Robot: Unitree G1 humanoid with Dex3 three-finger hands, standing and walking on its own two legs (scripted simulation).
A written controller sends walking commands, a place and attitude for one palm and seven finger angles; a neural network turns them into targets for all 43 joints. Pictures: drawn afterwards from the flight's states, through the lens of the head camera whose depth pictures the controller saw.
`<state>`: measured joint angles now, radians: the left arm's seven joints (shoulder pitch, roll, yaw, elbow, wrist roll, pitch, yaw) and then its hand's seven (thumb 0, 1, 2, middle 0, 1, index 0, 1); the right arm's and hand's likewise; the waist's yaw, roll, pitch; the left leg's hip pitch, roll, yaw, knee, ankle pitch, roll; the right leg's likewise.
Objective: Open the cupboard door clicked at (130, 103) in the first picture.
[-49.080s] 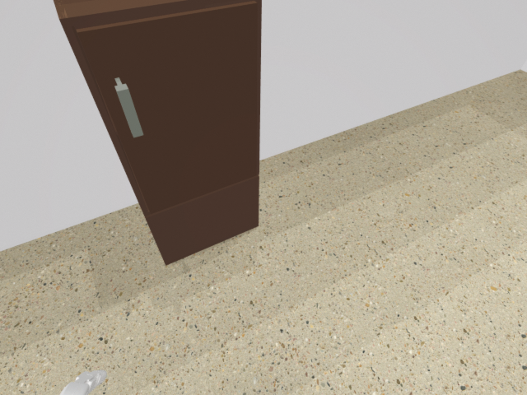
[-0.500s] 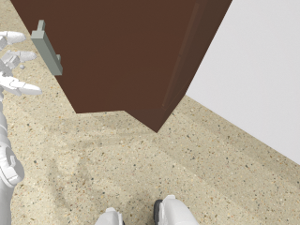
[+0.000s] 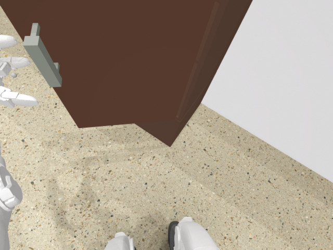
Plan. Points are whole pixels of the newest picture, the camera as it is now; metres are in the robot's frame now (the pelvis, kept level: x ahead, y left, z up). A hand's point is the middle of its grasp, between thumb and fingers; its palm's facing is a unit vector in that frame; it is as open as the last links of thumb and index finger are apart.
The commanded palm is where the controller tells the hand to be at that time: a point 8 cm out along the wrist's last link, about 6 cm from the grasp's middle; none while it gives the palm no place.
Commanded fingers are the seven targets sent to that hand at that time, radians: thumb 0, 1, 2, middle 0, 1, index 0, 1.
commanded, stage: move the hooked fingers beside the handle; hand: left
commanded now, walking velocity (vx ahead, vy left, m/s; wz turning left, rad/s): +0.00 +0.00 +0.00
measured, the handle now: (46, 56) +0.54 +0.24 +0.08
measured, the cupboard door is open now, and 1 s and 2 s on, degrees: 42 42 43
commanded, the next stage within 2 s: slide the fingers in behind the handle in 0.46 s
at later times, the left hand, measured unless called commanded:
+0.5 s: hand (13, 75) +0.48 +0.29 +0.08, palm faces +0.06 -1.00 +0.00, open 14.0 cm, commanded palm +0.46 +0.33 +0.08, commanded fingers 0.00 -0.50 0.30 -0.30 -1.20 -0.30 -1.20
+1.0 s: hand (32, 75) +0.48 +0.25 +0.08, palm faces +0.05 -1.00 -0.01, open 14.0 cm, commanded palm +0.46 +0.29 +0.08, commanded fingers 0.00 -0.50 0.30 -0.30 -1.20 -0.30 -1.20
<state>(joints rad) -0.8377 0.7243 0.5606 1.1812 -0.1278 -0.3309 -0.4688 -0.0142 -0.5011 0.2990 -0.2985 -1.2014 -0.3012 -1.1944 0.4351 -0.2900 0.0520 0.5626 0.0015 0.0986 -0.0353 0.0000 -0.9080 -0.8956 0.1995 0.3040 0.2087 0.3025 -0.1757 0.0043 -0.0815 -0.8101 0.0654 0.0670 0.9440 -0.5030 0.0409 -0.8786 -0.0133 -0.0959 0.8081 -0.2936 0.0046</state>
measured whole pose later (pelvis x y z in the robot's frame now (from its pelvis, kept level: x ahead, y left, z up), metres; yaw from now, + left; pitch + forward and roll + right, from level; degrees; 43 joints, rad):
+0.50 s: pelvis -0.01 +0.00 -0.01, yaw +1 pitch +22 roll -4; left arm -0.92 0.74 0.52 1.21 -0.12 -0.35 -0.47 -0.01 -0.50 0.30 -0.30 -1.20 -0.30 -1.19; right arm 0.39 -0.29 0.06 0.57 0.00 0.09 -0.04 0.00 -0.91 -0.90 0.20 0.30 0.21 0.30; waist -0.18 0.00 -0.07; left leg -0.87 0.06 0.05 1.00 -0.51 0.04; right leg -0.92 -0.02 -0.11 0.85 -0.30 0.01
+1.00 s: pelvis -0.01 +0.00 +0.00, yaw +1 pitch +20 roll -3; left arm -0.88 0.64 0.48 1.17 -0.12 -0.37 -0.38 -0.01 -0.50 0.30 -0.30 -1.20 -0.30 -1.19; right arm 0.41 -0.28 0.05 0.58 0.00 0.09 -0.03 0.00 -0.91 -0.90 0.20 0.30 0.21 0.30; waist -0.17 0.01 -0.08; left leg -0.83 0.06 0.06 0.97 -0.50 0.04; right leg -0.90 -0.02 -0.10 0.84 -0.30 0.00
